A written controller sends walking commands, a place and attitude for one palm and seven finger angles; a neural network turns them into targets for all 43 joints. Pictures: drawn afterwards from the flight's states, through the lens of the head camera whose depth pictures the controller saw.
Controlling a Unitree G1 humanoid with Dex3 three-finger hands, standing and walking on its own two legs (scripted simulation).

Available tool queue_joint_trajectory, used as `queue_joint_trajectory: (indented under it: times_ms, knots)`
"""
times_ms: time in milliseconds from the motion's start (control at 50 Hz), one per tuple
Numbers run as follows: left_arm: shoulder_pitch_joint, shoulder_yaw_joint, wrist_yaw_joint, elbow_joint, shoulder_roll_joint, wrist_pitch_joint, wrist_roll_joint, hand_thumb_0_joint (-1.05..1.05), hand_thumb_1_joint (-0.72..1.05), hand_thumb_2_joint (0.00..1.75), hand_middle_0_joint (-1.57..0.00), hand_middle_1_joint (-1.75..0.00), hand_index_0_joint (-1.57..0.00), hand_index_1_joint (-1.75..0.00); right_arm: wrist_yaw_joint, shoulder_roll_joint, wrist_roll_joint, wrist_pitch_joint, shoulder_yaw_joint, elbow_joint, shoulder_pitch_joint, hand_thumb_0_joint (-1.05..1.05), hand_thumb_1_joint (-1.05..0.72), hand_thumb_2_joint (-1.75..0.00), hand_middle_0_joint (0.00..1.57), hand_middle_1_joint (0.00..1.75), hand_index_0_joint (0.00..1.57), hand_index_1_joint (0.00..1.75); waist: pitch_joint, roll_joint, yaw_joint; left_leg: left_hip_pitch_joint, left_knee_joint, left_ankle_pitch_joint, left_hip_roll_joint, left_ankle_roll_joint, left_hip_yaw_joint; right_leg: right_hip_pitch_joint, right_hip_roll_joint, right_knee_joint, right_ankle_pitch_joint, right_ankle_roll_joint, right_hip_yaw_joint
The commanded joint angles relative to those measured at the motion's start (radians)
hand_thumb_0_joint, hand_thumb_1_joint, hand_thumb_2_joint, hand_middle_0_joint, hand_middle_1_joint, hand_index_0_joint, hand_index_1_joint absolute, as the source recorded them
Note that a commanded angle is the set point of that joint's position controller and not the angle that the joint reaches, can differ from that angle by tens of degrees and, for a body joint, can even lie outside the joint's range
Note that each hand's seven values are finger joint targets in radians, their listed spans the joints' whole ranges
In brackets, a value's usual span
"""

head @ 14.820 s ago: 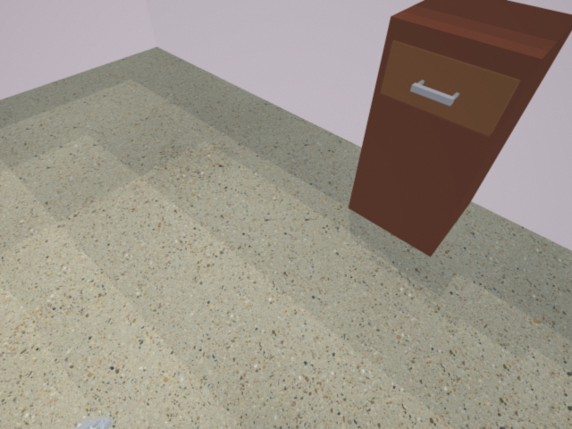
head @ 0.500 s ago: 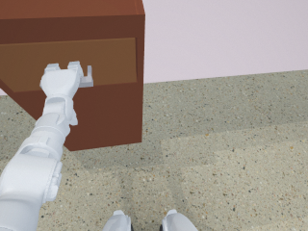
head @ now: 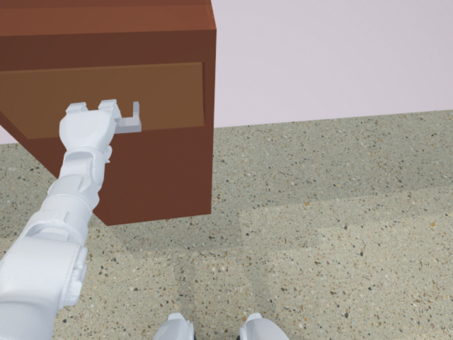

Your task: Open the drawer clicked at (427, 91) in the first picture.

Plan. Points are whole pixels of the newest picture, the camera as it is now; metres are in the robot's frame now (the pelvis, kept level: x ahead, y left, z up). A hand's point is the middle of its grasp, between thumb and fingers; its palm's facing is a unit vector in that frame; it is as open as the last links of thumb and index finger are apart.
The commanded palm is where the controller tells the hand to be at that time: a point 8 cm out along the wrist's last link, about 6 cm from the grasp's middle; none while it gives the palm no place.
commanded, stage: close the thumb around the handle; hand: left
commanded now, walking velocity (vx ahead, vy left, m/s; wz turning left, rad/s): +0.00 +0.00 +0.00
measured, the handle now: (105, 118) +0.54 +0.21 +0.01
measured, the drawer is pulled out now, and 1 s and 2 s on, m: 0.00 0.06 0.18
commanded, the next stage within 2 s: pull the drawer open in 0.22 s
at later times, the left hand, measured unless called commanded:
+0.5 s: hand (101, 146) +0.48 +0.21 -0.01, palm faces -0.06 -0.05 -1.00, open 5.4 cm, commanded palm +0.45 +0.21 +0.04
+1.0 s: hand (99, 173) +0.43 +0.21 -0.01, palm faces -0.03 -0.05 -1.00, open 5.4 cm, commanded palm +0.39 +0.20 +0.04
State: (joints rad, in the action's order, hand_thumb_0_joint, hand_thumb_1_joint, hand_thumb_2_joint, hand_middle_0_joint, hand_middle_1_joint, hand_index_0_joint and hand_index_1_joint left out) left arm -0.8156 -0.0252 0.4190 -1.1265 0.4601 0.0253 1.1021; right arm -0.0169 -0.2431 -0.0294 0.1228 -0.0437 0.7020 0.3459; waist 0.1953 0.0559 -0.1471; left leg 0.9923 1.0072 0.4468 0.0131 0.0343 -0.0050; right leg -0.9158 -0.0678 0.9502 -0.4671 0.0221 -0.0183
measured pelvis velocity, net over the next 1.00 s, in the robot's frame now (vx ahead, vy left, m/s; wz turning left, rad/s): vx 0.02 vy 0.01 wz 0.00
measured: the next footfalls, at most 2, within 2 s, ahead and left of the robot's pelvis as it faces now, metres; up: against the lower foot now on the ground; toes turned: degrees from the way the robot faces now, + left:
none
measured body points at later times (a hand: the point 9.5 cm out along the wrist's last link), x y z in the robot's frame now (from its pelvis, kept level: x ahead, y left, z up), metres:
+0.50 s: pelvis +0.00 +0.01 +0.00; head +0.12 +0.02 +0.43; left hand +0.48 +0.21 +0.04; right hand -0.02 -0.26 -0.12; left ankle +0.00 +0.10 -0.67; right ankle -0.02 -0.11 -0.67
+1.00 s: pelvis +0.02 +0.01 +0.02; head +0.10 +0.01 +0.46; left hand +0.42 +0.21 +0.04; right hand +0.09 -0.26 -0.11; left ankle +0.00 +0.10 -0.67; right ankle -0.02 -0.11 -0.67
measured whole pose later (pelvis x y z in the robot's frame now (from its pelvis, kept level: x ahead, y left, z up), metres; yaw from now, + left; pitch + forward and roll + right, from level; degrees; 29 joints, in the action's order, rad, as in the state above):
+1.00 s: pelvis +0.02 +0.01 +0.02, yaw +0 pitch +20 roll -2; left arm -0.52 -0.10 0.47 -0.88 0.33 -0.03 1.09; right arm 0.00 -0.23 -0.02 0.17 -0.07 0.66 0.28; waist 0.20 0.05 -0.06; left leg 0.83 0.92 0.45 0.00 0.04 0.02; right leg -0.76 -0.06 0.87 -0.47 0.01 0.01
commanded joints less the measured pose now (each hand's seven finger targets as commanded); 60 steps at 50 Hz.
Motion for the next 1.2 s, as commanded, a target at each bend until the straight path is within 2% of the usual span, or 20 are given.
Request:
queue_joint_trajectory:
  times_ms: [0,20,140,300,380,400,460,560,640,680,700,760,820,840,920,980,1000,1020,1100,1180]
  knots:
    - [-0.419,0.064,0.044,0.151,0.263,-0.016,-0.001,0.0,0.9,0.9,-0.4,-1.35,-0.4,-1.35,-0.01,-0.17,-0.004,-0.013,-0.055,-0.035,0.157,0.0,-0.9,-0.9,0.2,0.3,0.2,0.3,0.412,0.042,-0.02,-0.342,-0.058,-0.408,-0.022,0.021,0.0,0.15,-0.005,-0.107,0.408,0.007,0.005]
    - [-0.394,0.081,0.046,0.133,0.285,-0.027,0.002,0.0,0.9,0.9,-0.4,-1.35,-0.4,-1.35,-0.01,-0.173,-0.002,-0.01,-0.053,-0.037,0.155,0.0,-0.9,-0.9,0.2,0.3,0.2,0.3,0.414,0.03,-0.009,-0.336,-0.061,-0.403,-0.025,0.02,-0.001,0.157,-0.006,-0.107,0.398,0.008,0.004]
    - [-0.429,0.043,0.04,0.137,0.24,-0.05,0.0,0.0,0.9,0.9,-0.4,-1.35,-0.4,-1.35,-0.011,-0.172,-0.001,-0.006,-0.053,-0.041,0.156,0.0,-0.9,-0.9,0.2,0.3,0.2,0.3,0.419,0.06,-0.021,-0.386,-0.069,-0.424,-0.018,0.014,-0.011,0.121,-0.009,-0.111,0.371,0.01,-0.008]
    - [-0.46,0.033,0.024,0.149,0.23,-0.027,-0.014,0.0,0.9,0.9,-0.4,-1.35,-0.4,-1.35,-0.015,-0.171,0.0,-0.013,-0.051,-0.037,0.164,0.0,-0.9,-0.9,0.2,0.3,0.2,0.3,0.414,0.068,-0.029,-0.401,-0.075,-0.413,-0.013,0.016,-0.021,0.101,-0.011,-0.114,0.343,0.01,-0.012]
    - [-0.363,0.064,0.023,0.145,0.243,-0.018,-0.014,0.0,0.9,0.9,-0.4,-1.35,-0.4,-1.35,-0.01,-0.172,0.0,-0.011,-0.052,-0.045,0.162,0.0,-0.9,-0.9,0.2,0.3,0.2,0.3,0.437,0.055,0.004,-0.403,-0.082,-0.421,-0.014,0.014,-0.02,0.127,-0.012,-0.109,0.348,0.014,-0.013]
    - [-0.35,0.035,0.022,0.143,0.202,-0.019,-0.017,0.0,0.9,0.9,-0.4,-1.35,-0.4,-1.35,-0.009,-0.168,0.0,-0.011,-0.053,-0.048,0.159,0.0,-0.9,-0.9,0.2,0.3,0.2,0.3,0.42,0.045,-0.002,-0.396,-0.083,-0.414,-0.015,0.016,-0.014,0.129,-0.014,-0.117,0.35,0.013,-0.012]
    - [-0.295,0.064,0.023,0.163,0.223,-0.018,-0.018,0.0,0.9,0.9,-0.4,-1.35,-0.4,-1.35,-0.006,-0.169,0.0,-0.005,-0.055,-0.051,0.153,0.0,-0.9,-0.9,0.2,0.3,0.2,0.3,0.436,0.036,0.023,-0.396,-0.089,-0.435,-0.014,0.013,-0.013,0.164,-0.014,-0.111,0.376,0.016,-0.012]
    - [-0.166,0.067,0.034,0.245,0.18,-0.014,-0.027,0.0,0.9,0.9,-0.4,-1.35,-0.4,-1.35,0.002,-0.163,0.001,0.002,-0.064,-0.066,0.134,0.0,-0.9,-0.9,0.2,0.3,0.2,0.3,0.455,0.034,0.06,-0.443,-0.106,-0.518,-0.01,0.009,-0.003,0.223,-0.014,-0.116,0.455,0.019,-0.014]
    - [-0.114,0.027,0.052,0.284,0.113,-0.023,-0.023,0.0,0.9,0.9,-0.4,-1.35,-0.4,-1.35,0.008,-0.156,0.006,0.008,-0.073,-0.068,0.114,0.0,-0.9,-0.9,0.2,0.3,0.2,0.3,0.396,0.018,0.056,-0.464,-0.123,-0.517,-0.007,0.009,0.0,0.212,-0.014,-0.138,0.443,0.018,-0.018]
    - [-0.09,0.046,0.063,0.278,0.134,-0.031,-0.018,0.0,0.9,0.9,-0.4,-1.35,-0.4,-1.35,0.006,-0.159,0.006,0.014,-0.072,-0.067,0.1,0.0,-0.9,-0.9,0.2,0.3,0.2,0.3,0.371,-0.002,0.061,-0.455,-0.132,-0.502,-0.008,0.009,-0.001,0.216,-0.013,-0.142,0.435,0.017,-0.016]
    - [-0.094,0.019,0.066,0.297,0.097,-0.033,-0.02,0.0,0.9,0.9,-0.4,-1.35,-0.4,-1.35,0.007,-0.154,0.007,0.013,-0.073,-0.071,0.099,0.0,-0.9,-0.9,0.2,0.3,0.2,0.3,0.365,0.007,0.058,-0.462,-0.136,-0.508,-0.009,0.009,0.001,0.218,-0.012,-0.144,0.441,0.019,-0.018]
    - [-0.072,0.035,0.075,0.316,0.107,-0.043,-0.016,0.0,0.9,0.9,-0.4,-1.35,-0.4,-1.35,0.006,-0.152,0.006,0.019,-0.075,-0.073,0.08,0.0,-0.9,-0.9,0.2,0.3,0.2,0.3,0.374,0.005,0.067,-0.487,-0.139,-0.535,-0.009,0.007,-0.004,0.229,-0.01,-0.145,0.452,0.022,-0.016]
    - [-0.051,-0.008,0.082,0.36,0.04,-0.045,-0.015,0.0,0.9,0.9,-0.4,-1.35,-0.4,-1.35,0.009,-0.142,0.007,0.02,-0.079,-0.082,0.061,0.0,-0.9,-0.9,0.2,0.3,0.2,0.3,0.377,0.011,0.064,-0.533,-0.142,-0.574,-0.004,0.005,-0.006,0.221,-0.009,-0.149,0.462,0.02,-0.021]
    - [-0.007,0.01,0.082,0.354,0.052,-0.05,-0.015,0.0,0.9,0.9,-0.4,-1.35,-0.4,-1.35,0.009,-0.141,0.009,0.023,-0.079,-0.088,0.055,0.0,-0.9,-0.9,0.2,0.3,0.2,0.3,0.367,0.003,0.079,-0.529,-0.144,-0.569,-0.007,0.004,-0.004,0.231,-0.01,-0.151,0.457,0.022,-0.02]
    - [0.004,-0.027,0.083,0.401,0.007,-0.051,-0.016,0.0,0.9,0.9,-0.4,-1.35,-0.4,-1.35,0.01,-0.133,0.01,0.025,-0.076,-0.102,0.023,0.0,-0.9,-0.9,0.2,0.3,0.2,0.3,0.348,0.003,0.075,-0.532,-0.149,-0.56,-0.01,0.005,-0.003,0.237,-0.006,-0.156,0.464,0.022,-0.016]
    - [0.066,0.005,0.087,0.451,0.036,-0.051,-0.013,0.0,0.9,0.9,-0.4,-1.35,-0.4,-1.35,0.009,-0.129,0.011,0.027,-0.075,-0.116,0.007,0.0,-0.9,-0.9,0.2,0.3,0.2,0.3,0.393,0.01,0.101,-0.552,-0.148,-0.598,-0.012,0.005,-0.001,0.277,-0.004,-0.15,0.498,0.023,-0.01]
    - [0.103,-0.021,0.085,0.468,0.0,-0.055,-0.019,0.0,0.9,0.9,-0.4,-1.35,-0.4,-1.35,0.011,-0.125,0.011,0.027,-0.074,-0.125,0.0,0.0,-0.9,-0.9,0.2,0.3,0.2,0.3,0.373,0.01,0.098,-0.551,-0.149,-0.607,-0.014,0.006,0.003,0.286,-0.005,-0.155,0.514,0.023,-0.012]
    - [0.117,-0.024,0.085,0.481,-0.006,-0.056,-0.019,0.0,0.9,0.9,-0.4,-1.35,-0.4,-1.35,0.011,-0.124,0.013,0.028,-0.074,-0.125,-0.012,0.0,-0.9,-0.9,0.2,0.3,0.2,0.3,0.371,-0.019,0.094,-0.546,-0.148,-0.593,-0.013,0.007,0.002,0.289,-0.003,-0.158,0.511,0.021,-0.011]
    - [0.124,-0.048,0.093,0.514,-0.031,-0.059,-0.009,0.0,0.9,0.9,-0.4,-1.35,-0.4,-1.35,0.008,-0.12,0.012,0.023,-0.073,-0.132,-0.035,0.0,-0.9,-0.9,0.2,0.3,0.2,0.3,0.323,-0.013,0.089,-0.531,-0.153,-0.548,-0.016,0.007,-0.001,0.27,-0.002,-0.158,0.477,0.024,-0.012]
    - [0.132,-0.055,0.101,0.581,-0.036,-0.07,-0.006,0.0,0.9,0.9,-0.4,-1.35,-0.4,-1.35,0.007,-0.115,0.011,0.022,-0.069,-0.138,-0.062,0.0,-0.9,-0.9,0.2,0.3,0.2,0.3,0.351,0.011,0.092,-0.558,-0.153,-0.539,-0.018,0.006,-0.002,0.273,0.001,-0.158,0.471,0.025,-0.01]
